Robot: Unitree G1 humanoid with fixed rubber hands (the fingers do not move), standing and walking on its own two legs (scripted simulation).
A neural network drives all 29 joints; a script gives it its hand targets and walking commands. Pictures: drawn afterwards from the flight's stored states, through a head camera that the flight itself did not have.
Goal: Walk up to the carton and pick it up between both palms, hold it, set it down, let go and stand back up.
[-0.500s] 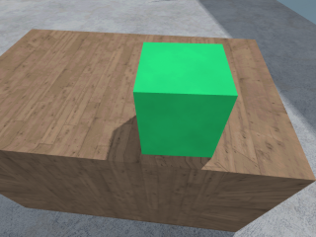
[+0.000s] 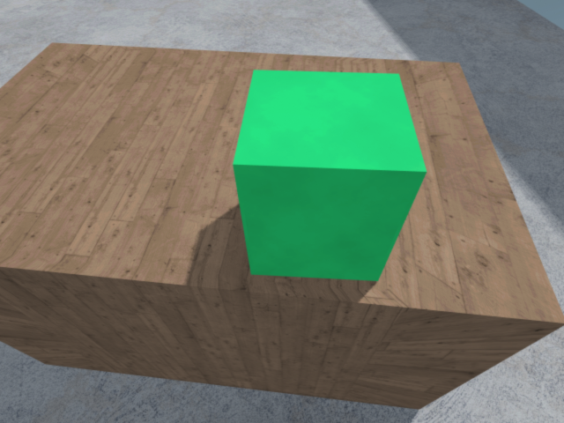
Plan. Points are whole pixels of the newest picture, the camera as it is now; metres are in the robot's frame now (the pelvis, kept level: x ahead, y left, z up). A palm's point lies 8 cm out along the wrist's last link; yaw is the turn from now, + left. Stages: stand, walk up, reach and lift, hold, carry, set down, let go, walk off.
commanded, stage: stand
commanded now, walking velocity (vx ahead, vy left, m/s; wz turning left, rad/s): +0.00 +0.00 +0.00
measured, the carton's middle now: (319, 181) +0.44 -0.04 +0.09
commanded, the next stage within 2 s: none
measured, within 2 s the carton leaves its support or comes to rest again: neither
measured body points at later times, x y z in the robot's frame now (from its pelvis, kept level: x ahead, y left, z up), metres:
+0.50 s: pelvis +0.01 +0.00 +0.00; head +0.02 +0.00 +0.45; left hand -0.03 +0.21 -0.16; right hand -0.02 -0.20 -0.17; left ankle -0.02 +0.15 -0.74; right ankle -0.05 -0.09 -0.74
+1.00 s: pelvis +0.00 +0.01 +0.00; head +0.02 +0.00 +0.45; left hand -0.04 +0.22 -0.16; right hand -0.03 -0.20 -0.16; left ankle -0.02 +0.15 -0.74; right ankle -0.05 -0.09 -0.74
